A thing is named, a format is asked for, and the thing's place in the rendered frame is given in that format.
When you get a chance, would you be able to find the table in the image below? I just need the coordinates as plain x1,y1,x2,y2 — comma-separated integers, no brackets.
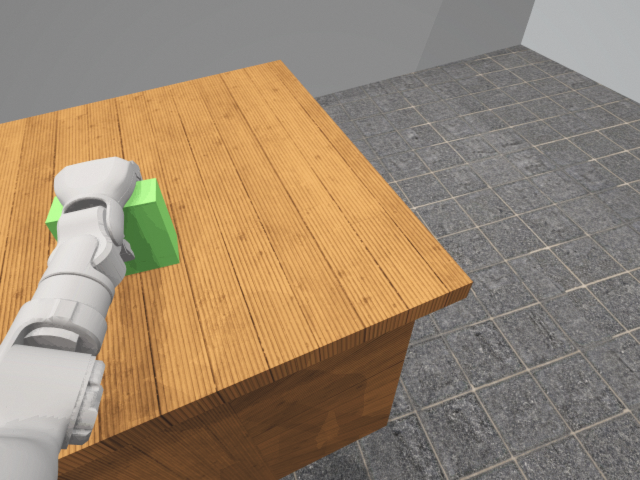
0,60,473,480

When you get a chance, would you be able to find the sponge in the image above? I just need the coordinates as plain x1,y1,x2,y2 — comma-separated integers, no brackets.
45,178,180,276

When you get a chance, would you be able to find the robot left upper arm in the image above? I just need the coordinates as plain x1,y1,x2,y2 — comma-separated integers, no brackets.
0,344,105,480

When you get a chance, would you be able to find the left robot forearm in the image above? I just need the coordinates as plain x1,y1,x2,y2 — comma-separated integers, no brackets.
0,193,126,364

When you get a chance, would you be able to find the left robot hand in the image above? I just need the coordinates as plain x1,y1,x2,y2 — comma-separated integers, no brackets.
54,157,143,262

